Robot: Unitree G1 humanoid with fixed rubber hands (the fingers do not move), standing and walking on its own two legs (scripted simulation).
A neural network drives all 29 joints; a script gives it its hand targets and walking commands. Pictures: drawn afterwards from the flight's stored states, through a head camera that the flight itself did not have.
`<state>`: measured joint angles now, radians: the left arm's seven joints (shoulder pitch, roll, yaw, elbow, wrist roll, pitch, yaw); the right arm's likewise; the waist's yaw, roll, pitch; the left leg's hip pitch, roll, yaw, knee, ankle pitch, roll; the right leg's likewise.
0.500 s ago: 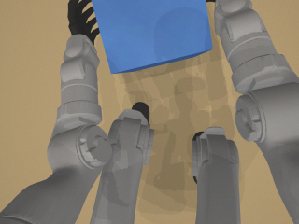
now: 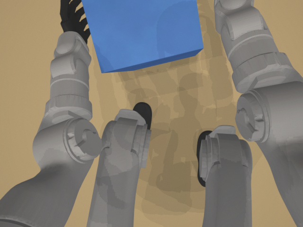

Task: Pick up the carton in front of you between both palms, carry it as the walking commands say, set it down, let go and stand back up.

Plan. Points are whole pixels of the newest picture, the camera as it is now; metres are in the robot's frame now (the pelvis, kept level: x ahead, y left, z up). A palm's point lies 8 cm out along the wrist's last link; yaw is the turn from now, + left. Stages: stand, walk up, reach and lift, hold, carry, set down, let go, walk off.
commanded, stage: set down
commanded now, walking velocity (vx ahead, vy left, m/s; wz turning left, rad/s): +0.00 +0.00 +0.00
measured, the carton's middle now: (149, 22) +0.52 +0.11 -0.27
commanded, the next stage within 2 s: let go in 1.66 s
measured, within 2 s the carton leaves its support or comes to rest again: neither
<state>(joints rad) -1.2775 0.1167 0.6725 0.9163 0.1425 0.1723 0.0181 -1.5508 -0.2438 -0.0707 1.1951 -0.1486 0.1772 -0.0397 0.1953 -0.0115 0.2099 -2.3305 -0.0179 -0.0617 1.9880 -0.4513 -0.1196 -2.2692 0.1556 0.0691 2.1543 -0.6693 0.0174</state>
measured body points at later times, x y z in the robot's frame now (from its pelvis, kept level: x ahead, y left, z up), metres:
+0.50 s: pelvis -0.01 +0.01 -0.01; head +0.38 -0.02 +0.22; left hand +0.46 +0.28 -0.20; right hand +0.58 -0.08 -0.23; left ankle +0.14 +0.15 -0.36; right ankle +0.07 -0.10 -0.36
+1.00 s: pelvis -0.01 +0.02 +0.04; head +0.34 +0.04 +0.33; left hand +0.46 +0.29 -0.09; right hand +0.61 -0.06 -0.08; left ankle +0.14 +0.15 -0.36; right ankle +0.07 -0.10 -0.36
